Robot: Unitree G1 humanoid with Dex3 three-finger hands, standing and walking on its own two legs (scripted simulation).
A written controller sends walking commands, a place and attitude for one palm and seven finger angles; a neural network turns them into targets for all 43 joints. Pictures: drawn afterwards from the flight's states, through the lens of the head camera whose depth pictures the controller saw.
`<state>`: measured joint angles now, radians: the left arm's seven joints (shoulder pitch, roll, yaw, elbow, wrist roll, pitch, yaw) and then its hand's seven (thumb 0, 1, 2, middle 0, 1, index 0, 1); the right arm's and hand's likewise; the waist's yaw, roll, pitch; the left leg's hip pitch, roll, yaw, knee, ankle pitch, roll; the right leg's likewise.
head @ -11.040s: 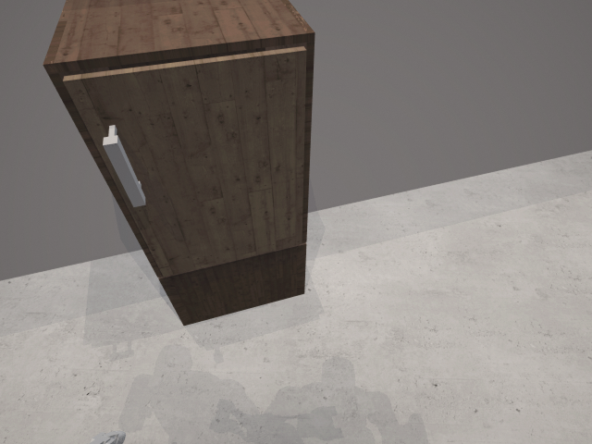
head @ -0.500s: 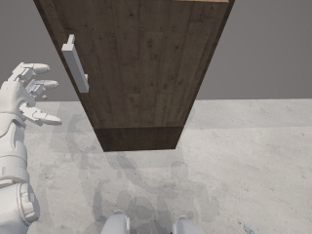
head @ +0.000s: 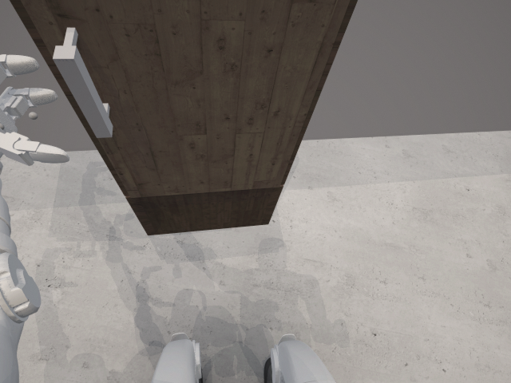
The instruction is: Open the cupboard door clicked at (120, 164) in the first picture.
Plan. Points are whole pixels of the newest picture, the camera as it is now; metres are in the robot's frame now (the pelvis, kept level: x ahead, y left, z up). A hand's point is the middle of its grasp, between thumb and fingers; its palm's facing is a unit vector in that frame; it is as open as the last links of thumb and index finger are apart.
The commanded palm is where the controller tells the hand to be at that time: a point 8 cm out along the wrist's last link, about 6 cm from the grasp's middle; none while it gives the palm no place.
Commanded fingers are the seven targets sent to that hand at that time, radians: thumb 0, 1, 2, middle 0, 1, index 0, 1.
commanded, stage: move the hooked fingers beside the handle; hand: left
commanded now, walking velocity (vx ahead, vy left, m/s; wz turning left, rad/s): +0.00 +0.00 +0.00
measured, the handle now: (89, 87) +0.54 +0.23 +0.08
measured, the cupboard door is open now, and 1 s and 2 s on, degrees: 0 0 0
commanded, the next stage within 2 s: slide the fingers in behind the handle in 0.80 s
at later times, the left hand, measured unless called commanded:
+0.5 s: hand (32, 117) +0.47 +0.29 +0.09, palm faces +0.06 -1.00 -0.01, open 14.0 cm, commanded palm +0.46 +0.32 +0.08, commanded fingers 0.00 -0.50 0.30 -0.30 -1.20 -0.30 -1.20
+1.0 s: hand (39, 118) +0.47 +0.28 +0.09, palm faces +0.08 -1.00 -0.01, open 14.0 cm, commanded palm +0.45 +0.32 +0.08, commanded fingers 0.00 -0.50 0.30 -0.30 -1.20 -0.30 -1.20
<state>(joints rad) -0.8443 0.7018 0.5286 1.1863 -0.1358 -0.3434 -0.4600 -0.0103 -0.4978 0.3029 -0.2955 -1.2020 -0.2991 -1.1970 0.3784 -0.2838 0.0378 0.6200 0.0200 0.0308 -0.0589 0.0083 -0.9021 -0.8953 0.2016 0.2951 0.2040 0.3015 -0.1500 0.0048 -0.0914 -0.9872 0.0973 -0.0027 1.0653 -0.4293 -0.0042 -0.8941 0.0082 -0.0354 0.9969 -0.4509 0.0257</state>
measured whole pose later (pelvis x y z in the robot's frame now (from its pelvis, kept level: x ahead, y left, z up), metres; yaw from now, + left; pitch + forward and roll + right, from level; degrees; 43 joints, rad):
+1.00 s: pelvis +0.00 +0.00 +0.00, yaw +0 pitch +20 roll -4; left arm -0.80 0.66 0.51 1.15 -0.15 -0.37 -0.43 -0.01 -0.50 0.30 -0.30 -1.20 -0.30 -1.20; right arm 0.37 -0.27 0.04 0.61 0.02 0.06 -0.05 0.01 -0.90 -0.90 0.20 0.30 0.20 0.30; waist -0.14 0.01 -0.10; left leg -0.97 0.10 -0.01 1.06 -0.44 -0.01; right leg -0.88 0.01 -0.04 1.00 -0.46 0.02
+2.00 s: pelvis +0.01 -0.01 +0.00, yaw +0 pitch +19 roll -3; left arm -0.79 0.49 0.41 1.09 -0.12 -0.38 -0.25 -0.01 -0.50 0.30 -0.30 -1.20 -0.30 -1.20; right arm 0.37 -0.26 0.02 0.62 0.01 0.06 -0.02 0.01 -0.90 -0.90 0.20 0.29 0.20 0.30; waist -0.14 0.02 -0.11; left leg -0.94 0.09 0.00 1.05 -0.44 -0.01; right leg -0.86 0.01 -0.03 0.99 -0.47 0.02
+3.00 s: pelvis +0.01 +0.00 +0.00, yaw +1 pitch +19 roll -3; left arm -0.78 0.46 0.38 1.08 -0.13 -0.40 -0.23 0.00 0.15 0.58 -0.33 -1.27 -0.34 -1.27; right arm 0.36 -0.26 0.02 0.63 0.01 0.06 -0.02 0.01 -0.90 -0.90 0.20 0.29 0.20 0.30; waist -0.13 0.02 -0.12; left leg -0.93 0.09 0.00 1.04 -0.43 -0.01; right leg -0.85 0.00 -0.03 0.99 -0.47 0.02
